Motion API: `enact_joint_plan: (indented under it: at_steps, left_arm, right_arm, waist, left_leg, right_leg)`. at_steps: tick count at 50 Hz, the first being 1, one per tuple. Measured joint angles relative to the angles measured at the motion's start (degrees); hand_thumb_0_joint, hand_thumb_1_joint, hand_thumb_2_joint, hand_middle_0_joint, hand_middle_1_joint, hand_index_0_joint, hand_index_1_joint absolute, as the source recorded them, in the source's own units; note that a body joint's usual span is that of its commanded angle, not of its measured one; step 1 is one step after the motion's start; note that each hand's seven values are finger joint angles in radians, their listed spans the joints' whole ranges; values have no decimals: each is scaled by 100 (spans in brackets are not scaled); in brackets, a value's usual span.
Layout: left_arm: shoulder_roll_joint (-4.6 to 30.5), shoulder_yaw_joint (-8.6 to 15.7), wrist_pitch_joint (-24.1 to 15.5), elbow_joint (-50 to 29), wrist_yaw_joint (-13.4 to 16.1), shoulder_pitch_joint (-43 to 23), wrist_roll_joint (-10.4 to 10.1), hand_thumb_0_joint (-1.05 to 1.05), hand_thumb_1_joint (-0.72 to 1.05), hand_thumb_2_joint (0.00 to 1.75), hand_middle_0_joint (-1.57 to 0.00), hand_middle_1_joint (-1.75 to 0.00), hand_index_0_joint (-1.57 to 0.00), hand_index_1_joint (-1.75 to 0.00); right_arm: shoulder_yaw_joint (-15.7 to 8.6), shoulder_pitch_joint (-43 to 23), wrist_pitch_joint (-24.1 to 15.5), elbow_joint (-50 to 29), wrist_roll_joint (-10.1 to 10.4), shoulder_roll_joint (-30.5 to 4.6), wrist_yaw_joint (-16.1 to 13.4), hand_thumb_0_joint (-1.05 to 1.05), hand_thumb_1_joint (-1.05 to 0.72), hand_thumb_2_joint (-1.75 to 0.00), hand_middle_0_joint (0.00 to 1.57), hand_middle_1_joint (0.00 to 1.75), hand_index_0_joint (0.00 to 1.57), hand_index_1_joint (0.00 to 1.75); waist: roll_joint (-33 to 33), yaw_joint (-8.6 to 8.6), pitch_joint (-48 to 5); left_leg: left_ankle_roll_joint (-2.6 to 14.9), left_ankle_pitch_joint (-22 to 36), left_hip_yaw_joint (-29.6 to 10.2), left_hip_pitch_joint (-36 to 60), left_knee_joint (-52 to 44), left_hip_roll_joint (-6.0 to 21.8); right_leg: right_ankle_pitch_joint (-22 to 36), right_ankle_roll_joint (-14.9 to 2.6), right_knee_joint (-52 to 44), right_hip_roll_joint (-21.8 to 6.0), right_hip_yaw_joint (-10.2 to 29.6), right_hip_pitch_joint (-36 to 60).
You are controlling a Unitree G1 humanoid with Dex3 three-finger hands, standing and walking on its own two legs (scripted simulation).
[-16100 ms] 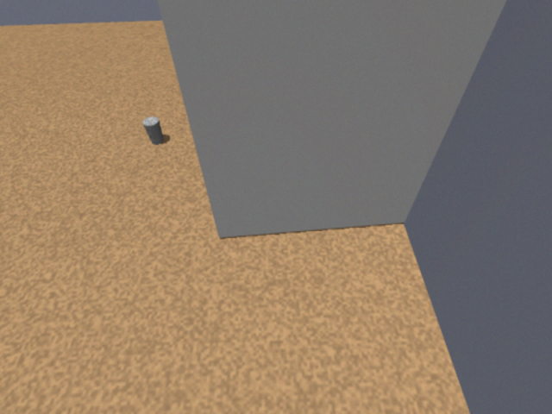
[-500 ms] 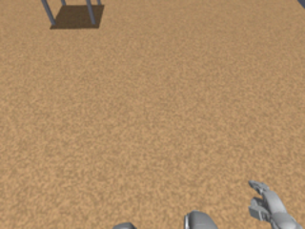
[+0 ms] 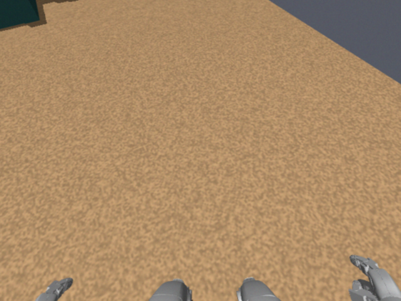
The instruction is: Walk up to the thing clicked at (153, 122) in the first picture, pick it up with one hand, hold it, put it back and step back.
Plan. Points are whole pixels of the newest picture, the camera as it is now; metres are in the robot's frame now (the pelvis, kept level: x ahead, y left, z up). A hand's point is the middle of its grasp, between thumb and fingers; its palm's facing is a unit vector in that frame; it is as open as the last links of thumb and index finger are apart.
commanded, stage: walk up
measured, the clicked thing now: out of the picture -0.29 -0.34 -0.67
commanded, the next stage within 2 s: stand in 1.90 s
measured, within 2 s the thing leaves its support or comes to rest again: neither
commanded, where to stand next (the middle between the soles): +0.07 -0.06 m, yaw -55 degrees
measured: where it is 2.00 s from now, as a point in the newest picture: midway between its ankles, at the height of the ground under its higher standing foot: outside the picture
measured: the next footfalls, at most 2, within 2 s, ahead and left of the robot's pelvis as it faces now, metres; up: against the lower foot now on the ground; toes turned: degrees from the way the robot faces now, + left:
right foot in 0.44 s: -0.07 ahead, -0.14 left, +0.00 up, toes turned -27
left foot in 0.74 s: +0.20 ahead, +0.02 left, +0.00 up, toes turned -33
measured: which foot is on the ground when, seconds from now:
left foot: down 0.00-0.44, up 0.46-0.72, down 0.74-1.00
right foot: down 0.00-0.02, up 0.04-0.42, down 0.44-0.76, up 0.78-1.00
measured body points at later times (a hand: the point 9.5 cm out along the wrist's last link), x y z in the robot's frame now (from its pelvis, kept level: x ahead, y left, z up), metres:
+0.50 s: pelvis -0.03 -0.01 +0.01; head -0.02 -0.03 +0.46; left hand +0.21 +0.24 -0.08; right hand -0.17 -0.34 -0.09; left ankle +0.05 +0.11 -0.69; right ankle -0.10 -0.12 -0.71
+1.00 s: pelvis +0.02 -0.01 -0.01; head +0.05 -0.05 +0.44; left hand +0.31 +0.17 -0.11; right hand -0.12 -0.31 -0.11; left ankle +0.17 +0.04 -0.71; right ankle -0.04 -0.10 -0.70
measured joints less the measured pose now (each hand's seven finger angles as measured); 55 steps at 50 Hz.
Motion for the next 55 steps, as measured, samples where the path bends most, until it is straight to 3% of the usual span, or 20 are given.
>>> enact_joint_plan:
  at_steps: [1,2,4,6,9,14,17,21,23,25,28,33,37,39,42,44,48,52,55]
  left_arm:
    - [38,13,43,-8,-10,-88,-11,1,90,90,-21,-30,-21,-30]
    - [56,43,87,25,-2,-201,-23,1,91,90,-21,-30,-21,-30]
    - [77,74,142,122,18,-338,6,1,91,90,-21,-30,-21,-30]
    - [167,121,164,194,-48,-405,7,1,91,90,-20,-30,-21,-30]
    - [260,207,164,247,-237,-393,-49,1,91,90,-20,-30,-21,-30]
    - [269,202,191,389,-412,-202,-151,1,91,90,-20,-30,-21,-30]
    - [224,171,152,530,-401,-136,-163,1,91,90,-20,-30,-21,-30]
    - [151,163,-18,718,-337,-75,-145,1,91,90,-20,-30,-21,-30]
    - [53,195,-164,765,-283,-65,-121,1,91,90,-20,-30,-21,-30]
    - [-60,159,-258,732,-208,36,-100,1,91,90,-20,-30,-21,-30]
    - [-205,58,-321,787,-93,243,-162,1,91,90,-21,-30,-21,-30]
    - [-227,-19,-393,875,30,499,-187,1,90,90,-21,-30,-21,-30]
    - [-140,-76,-323,841,121,462,-214,1,90,90,-21,-30,-21,-30]
    - [-80,-68,-261,840,205,294,-266,1,90,90,-21,-30,-21,-30]
    - [-34,-87,-217,872,296,51,-280,1,91,90,-21,-30,-21,-30]
    - [-4,-71,-243,902,253,-42,-278,1,91,90,-21,-30,-21,-30]
    - [-55,-19,-294,902,99,-83,-246,1,91,90,-21,-30,-21,-30]
    - [-136,79,-331,941,79,-8,-127,1,91,90,-21,-30,-21,-30]
    - [-135,89,-310,952,117,61,-38,1,91,90,-21,-30,-21,-30]
  right_arm:
    - [-16,63,-51,19,-34,18,-30,1,-90,-90,20,30,20,30]
    - [-19,133,-85,32,-72,51,-59,1,-90,-90,20,30,20,30]
    - [16,220,-75,97,-112,92,-58,1,-90,-90,20,30,20,30]
    - [41,277,-83,198,-126,180,-77,1,-90,-90,20,30,20,30]
    - [63,459,-161,305,-131,196,-76,1,-90,-90,20,30,20,30]
    - [28,894,-299,181,-135,-28,12,1,-90,-90,20,30,20,30]
    - [-16,1069,-305,84,-139,-186,96,1,-90,-90,20,30,20,30]
    - [-79,1171,-184,40,-163,-315,190,1,-90,-90,20,30,20,30]
    - [-117,1203,-86,91,-170,-357,189,1,-90,-90,20,30,20,30]
    - [-97,1195,47,266,-121,-299,149,1,-90,-90,20,30,20,30]
    - [11,1108,28,426,-71,-203,163,1,-90,-90,20,30,20,30]
    - [144,920,-79,396,-123,34,181,1,-90,-90,20,30,20,30]
    - [136,752,-150,273,-117,176,154,1,-90,-90,20,30,20,30]
    - [101,626,-194,213,-172,286,105,1,-90,-90,20,30,20,30]
    - [140,391,-184,128,-126,417,105,1,-90,-90,20,30,20,30]
    - [179,300,-175,86,-132,471,84,1,-90,-90,20,30,20,30]
    - [223,263,-161,24,-179,322,74,1,-90,-90,21,30,20,30]
    - [154,295,-40,51,-144,81,31,1,-90,-90,21,30,20,30]
    - [122,270,103,289,-83,86,-69,1,-90,-90,20,30,20,30]
  waist:
    - [-109,-43,15]
    - [-211,-74,47]
    - [-256,-174,60]
    - [-343,-267,91]
    - [-411,-348,47]
    - [-319,-462,-162]
    - [-191,-566,-271]
    - [-46,-674,-412]
    - [127,-663,-364]
    - [192,-534,-380]
    - [299,-382,-406]
    - [287,-279,-379]
    - [150,-241,-281]
    - [-39,-260,-160]
    - [-154,-238,41]
    - [-210,-269,89]
    - [-137,-317,43]
    - [142,-304,-44]
    - [57,-189,-127]
  left_leg:
    - [82,504,87,82,-224,-51]
    - [154,606,218,107,-215,-46]
    - [242,564,409,152,-221,137]
    - [263,684,597,308,-509,321]
    - [263,934,864,481,-997,540]
    - [272,1011,1310,518,-1210,863]
    - [250,924,1531,446,-1080,1090]
    - [181,706,1789,312,-727,1381]
    - [191,-9,1538,140,-106,1477]
    - [75,-319,907,-114,687,1140]
    - [52,21,379,-393,1156,798]
    - [118,359,203,-590,729,606]
    - [263,881,242,-250,-248,371]
    - [200,877,375,-276,-135,270]
    - [231,730,593,-265,14,415]
    - [243,769,701,-195,-111,493]
    - [247,771,873,-192,-183,654]
    - [178,415,867,-384,378,975]
    - [196,-458,489,-566,1057,642]
  right_leg:
    - [-33,8,112,7,137,-63]
    - [-337,-85,333,66,266,-140]
    - [-935,-155,1210,237,59,-435]
    - [-914,-167,2008,250,-275,-650]
    - [-585,-137,2327,28,-605,-647]
    - [-817,-123,1515,-436,-782,-137]
    - [-1070,-145,901,-570,-936,194]
    - [-1021,-253,-246,-564,-1285,752]
    - [-614,-227,-512,-380,-1302,935]
    - [-684,-278,-358,-275,-1144,944]
    - [-626,-314,-556,-125,-881,1161]
    - [-747,-200,-470,-19,-508,1292]
    - [-1163,-78,161,-25,-242,1080]
    - [-1332,-165,828,-83,-140,778]
    - [-1620,-298,2135,23,-413,152]
    - [-1574,-341,2388,-44,-706,-100]
    - [-1513,-350,1532,-220,-1113,-106]
    - [-817,-441,588,-45,-1274,232]
    - [-937,-530,823,-24,-1100,110]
